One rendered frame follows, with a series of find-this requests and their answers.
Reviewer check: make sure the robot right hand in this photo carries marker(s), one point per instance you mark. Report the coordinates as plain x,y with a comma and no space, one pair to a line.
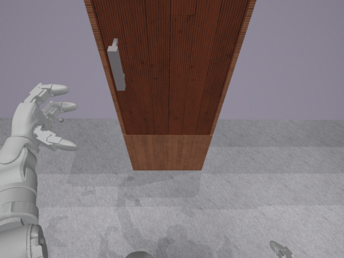
281,252

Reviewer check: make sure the handle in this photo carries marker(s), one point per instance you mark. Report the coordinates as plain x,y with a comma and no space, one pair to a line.
115,62

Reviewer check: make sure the robot left forearm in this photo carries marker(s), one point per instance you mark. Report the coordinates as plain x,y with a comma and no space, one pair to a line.
18,183

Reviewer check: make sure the left robot shin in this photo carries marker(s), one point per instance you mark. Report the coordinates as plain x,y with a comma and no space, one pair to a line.
142,249

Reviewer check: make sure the robot left upper arm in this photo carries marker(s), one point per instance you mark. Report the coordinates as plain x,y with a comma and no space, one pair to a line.
25,241

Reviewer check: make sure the robot left hand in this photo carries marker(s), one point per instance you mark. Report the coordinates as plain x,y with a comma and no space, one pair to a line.
28,117

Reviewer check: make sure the cupboard door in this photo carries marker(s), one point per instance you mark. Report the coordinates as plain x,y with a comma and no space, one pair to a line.
176,56

